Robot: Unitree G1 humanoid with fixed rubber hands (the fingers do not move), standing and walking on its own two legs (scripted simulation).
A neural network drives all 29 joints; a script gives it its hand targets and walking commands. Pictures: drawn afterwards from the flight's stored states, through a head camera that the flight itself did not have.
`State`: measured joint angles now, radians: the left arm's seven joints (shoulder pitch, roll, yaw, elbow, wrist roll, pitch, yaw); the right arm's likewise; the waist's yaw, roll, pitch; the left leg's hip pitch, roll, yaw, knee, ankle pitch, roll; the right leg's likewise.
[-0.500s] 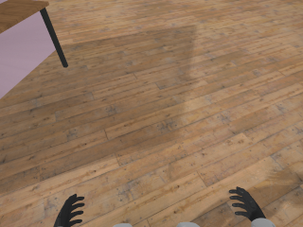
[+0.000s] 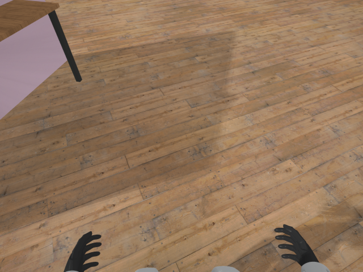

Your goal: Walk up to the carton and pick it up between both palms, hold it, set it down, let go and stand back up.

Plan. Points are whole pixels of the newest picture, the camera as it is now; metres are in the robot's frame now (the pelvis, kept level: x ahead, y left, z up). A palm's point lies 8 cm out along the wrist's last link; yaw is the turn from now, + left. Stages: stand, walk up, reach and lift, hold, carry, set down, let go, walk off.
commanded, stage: walk up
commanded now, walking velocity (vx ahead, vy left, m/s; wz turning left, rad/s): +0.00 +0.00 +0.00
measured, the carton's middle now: out of the picture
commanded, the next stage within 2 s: none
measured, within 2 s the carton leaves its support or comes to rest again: neither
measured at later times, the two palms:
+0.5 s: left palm out of the picture +0.12 +0.43 -0.05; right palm (262, 243) +0.19 -0.17 -0.06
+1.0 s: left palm out of the picture +0.09 +0.49 -0.05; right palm (202, 177) +0.36 -0.05 -0.05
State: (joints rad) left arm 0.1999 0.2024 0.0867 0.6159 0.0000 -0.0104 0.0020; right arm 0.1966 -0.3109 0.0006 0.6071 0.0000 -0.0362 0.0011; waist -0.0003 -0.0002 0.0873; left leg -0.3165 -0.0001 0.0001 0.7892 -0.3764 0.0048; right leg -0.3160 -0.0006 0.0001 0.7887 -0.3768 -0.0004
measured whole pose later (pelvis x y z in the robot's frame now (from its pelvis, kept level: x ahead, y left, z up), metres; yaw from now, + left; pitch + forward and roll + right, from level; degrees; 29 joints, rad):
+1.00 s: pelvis +0.14 +0.18 +0.02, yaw +24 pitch -1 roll -1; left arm 0.36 0.35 0.15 0.63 0.00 -0.10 -0.02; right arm 0.30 -0.43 0.00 0.61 0.00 0.02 0.14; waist 0.00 0.01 0.01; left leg -0.48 0.06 -0.07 0.74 -0.31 0.03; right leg -0.21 -0.08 -0.15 0.57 -0.34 -0.03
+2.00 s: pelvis +0.36 +0.36 +0.00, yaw +43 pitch +0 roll +0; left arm 0.29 0.35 0.12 0.63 0.00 -0.09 -0.05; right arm 0.35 -0.42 0.00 0.62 0.00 -0.03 0.04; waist 0.01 -0.01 0.02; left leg -0.42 -0.02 -0.09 0.88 -0.40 0.01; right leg -0.40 -0.05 -0.14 0.75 -0.33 -0.03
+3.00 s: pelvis +0.57 +0.56 +0.01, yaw +54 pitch +0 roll +1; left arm 0.45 0.35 0.11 0.63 0.00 -0.08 -0.03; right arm 0.33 -0.42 0.00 0.63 0.00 -0.04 0.04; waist 0.01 -0.01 0.06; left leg -0.51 -0.02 -0.01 0.86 -0.36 0.03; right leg -0.23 -0.06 -0.15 0.69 -0.45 -0.04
